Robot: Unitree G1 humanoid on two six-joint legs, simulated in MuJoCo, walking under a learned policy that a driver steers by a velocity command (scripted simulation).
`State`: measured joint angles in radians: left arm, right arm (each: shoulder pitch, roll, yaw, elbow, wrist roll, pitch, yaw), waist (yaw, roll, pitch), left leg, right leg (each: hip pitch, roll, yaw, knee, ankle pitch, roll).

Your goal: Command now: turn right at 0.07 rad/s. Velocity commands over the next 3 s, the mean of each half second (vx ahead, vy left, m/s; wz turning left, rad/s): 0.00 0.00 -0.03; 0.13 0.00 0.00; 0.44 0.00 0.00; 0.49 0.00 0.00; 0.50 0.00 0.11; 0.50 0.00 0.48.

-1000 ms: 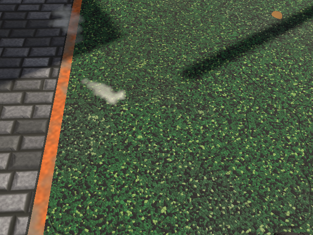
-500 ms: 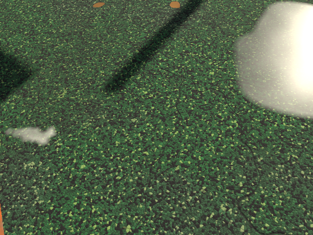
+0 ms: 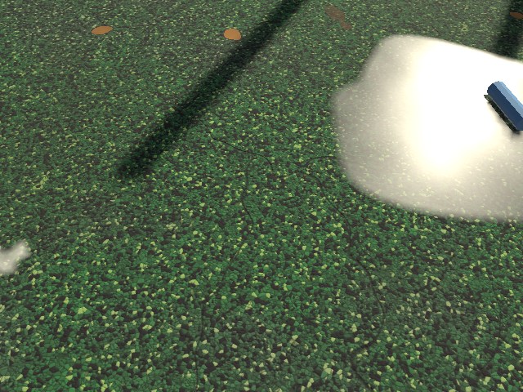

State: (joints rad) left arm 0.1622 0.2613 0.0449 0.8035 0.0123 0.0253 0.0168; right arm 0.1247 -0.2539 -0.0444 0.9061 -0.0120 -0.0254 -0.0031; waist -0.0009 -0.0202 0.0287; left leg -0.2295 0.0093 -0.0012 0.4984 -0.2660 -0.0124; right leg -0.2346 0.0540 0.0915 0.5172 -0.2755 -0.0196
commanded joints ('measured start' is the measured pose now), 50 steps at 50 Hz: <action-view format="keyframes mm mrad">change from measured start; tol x8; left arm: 1 -10 111 31 -45 -2 -14 1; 43 -25 45 3 161 -36 -95 -2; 47 145 47 15 234 -42 -113 -13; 50 413 217 57 298 -26 -122 -22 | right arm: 1 -27 -133 -21 -44 4 -13 -9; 35 49 -110 11 109 6 3 -26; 43 182 -206 -28 129 34 -32 -29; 50 -25 -78 3 -23 43 -67 -9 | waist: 1 -4 50 -68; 36 -7 20 -29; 46 52 172 100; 48 104 76 55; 50 141 -286 12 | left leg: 1 33 75 -69 -71 156 42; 35 30 26 -38 -94 98 35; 39 -32 48 -112 -141 -460 106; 42 40 261 -421 -298 -581 230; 44 -11 314 -479 -337 -513 258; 47 -195 172 -242 -237 -339 161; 48 -259 104 -147 -90 -218 119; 49 -411 -11 19 236 -140 54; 50 -569 -56 4 465 -294 44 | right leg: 1 25 -72 61 -56 212 -33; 35 37 -60 28 -101 174 -7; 39 -103 -15 -16 -44 -358 -42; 42 -230 -18 -94 156 -186 -32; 44 -200 -62 -84 217 -159 -47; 47 152 -35 -125 -71 -51 -68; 48 265 -78 -38 -110 -27 -72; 50 439 -421 586 -345 -191 -265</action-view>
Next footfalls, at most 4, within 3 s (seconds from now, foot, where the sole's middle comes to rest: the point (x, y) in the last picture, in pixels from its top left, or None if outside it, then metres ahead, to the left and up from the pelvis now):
1.40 left None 0.43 0.13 -0.77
1.94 right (307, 305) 0.74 -0.11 -0.77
2.48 left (224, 220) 1.04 0.14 -0.77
3.00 right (260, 149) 1.37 0.02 -0.77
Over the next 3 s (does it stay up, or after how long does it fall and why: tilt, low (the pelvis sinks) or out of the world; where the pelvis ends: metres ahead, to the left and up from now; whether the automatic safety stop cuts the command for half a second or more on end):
stays up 1.18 0.07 -0.01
